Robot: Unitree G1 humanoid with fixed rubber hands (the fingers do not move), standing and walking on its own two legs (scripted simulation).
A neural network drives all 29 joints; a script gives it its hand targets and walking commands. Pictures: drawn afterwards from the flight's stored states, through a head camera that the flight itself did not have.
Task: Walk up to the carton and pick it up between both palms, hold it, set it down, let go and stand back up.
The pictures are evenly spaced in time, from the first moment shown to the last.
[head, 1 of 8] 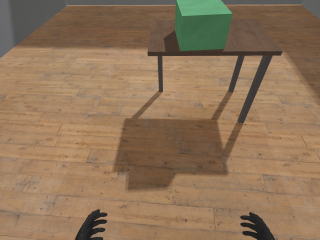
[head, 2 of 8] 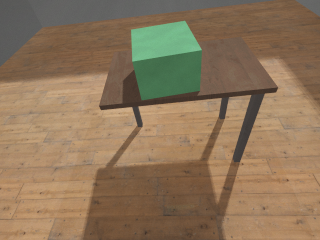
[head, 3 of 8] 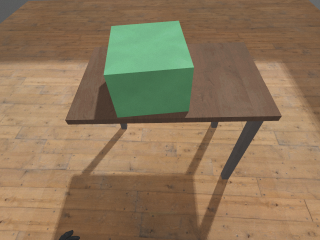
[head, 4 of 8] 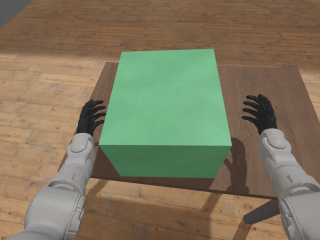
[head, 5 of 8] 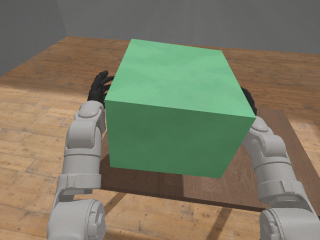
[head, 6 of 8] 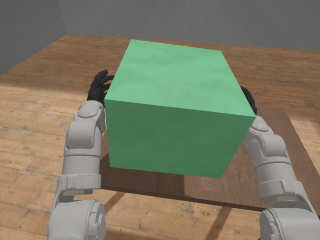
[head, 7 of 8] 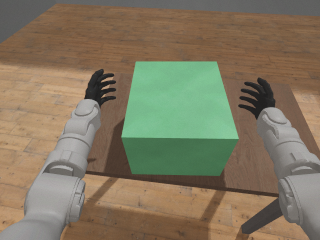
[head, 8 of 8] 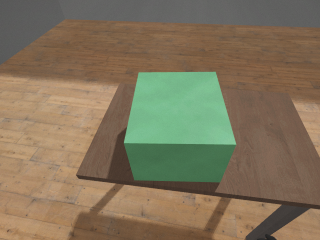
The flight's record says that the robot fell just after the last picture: no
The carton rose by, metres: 0.18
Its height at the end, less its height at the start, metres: +0.00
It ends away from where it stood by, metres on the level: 0.00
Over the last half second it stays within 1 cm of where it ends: yes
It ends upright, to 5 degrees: yes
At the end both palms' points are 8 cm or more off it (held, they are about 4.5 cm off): yes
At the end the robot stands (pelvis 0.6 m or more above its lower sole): yes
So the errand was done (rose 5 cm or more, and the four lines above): yes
